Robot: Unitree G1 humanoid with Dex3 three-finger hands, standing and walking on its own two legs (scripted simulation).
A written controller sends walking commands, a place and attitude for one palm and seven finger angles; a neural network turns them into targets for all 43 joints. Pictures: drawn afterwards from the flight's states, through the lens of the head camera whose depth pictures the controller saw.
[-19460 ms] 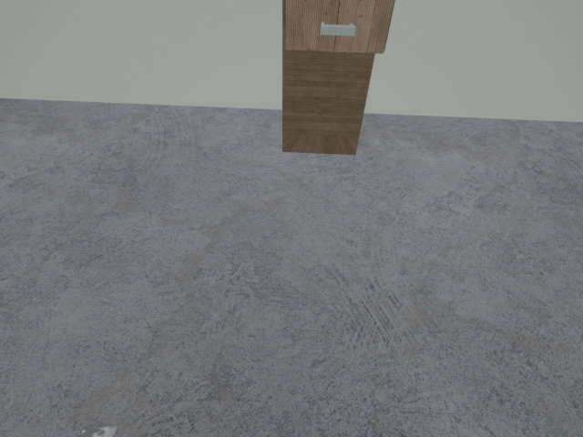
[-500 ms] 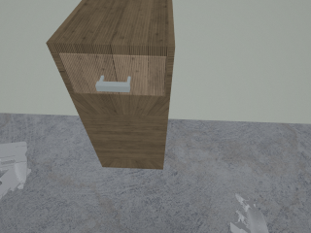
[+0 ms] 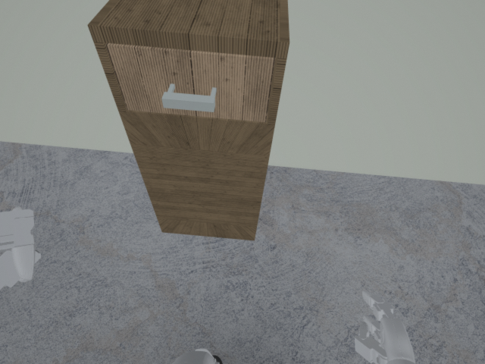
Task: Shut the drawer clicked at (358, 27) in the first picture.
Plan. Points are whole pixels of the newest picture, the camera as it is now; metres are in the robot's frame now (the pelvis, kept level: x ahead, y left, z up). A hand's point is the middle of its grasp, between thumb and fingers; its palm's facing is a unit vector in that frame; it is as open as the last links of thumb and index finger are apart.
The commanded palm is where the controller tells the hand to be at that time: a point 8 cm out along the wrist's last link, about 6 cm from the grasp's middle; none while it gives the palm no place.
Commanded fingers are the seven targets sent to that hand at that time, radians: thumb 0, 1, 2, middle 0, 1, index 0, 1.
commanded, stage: step back with the hand held close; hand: left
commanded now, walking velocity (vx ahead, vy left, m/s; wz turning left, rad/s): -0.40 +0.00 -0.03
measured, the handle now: (191, 95) +0.67 +0.17 +0.04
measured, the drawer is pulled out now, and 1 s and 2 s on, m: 0.00 0.00 0.00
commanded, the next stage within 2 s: stop stepping back and stand still in 0.44 s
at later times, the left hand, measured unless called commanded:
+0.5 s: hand out of the picture +0.11 +0.24 +0.18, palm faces +0.35 -0.83 -0.43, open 3.2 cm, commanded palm +0.07 +0.27 +0.19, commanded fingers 0.00 0.90 0.90 -1.40 -1.60 -1.40 -1.60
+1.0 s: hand out of the picture +0.05 +0.25 +0.18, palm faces +0.34 -0.87 -0.36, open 3.2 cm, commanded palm +0.00 +0.29 +0.19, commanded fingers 0.00 0.90 0.90 -1.40 -1.60 -1.40 -1.60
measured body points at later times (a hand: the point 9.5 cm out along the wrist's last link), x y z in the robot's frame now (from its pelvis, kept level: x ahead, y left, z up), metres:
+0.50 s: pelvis -0.08 +0.00 +0.00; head -0.06 +0.03 +0.45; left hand +0.09 +0.28 +0.20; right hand +0.09 -0.22 -0.07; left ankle +0.09 +0.08 -0.72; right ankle -0.16 -0.13 -0.73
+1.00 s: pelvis -0.16 +0.03 +0.00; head -0.18 +0.05 +0.45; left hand +0.02 +0.30 +0.20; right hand -0.05 -0.25 -0.07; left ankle -0.10 +0.13 -0.73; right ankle -0.15 -0.10 -0.72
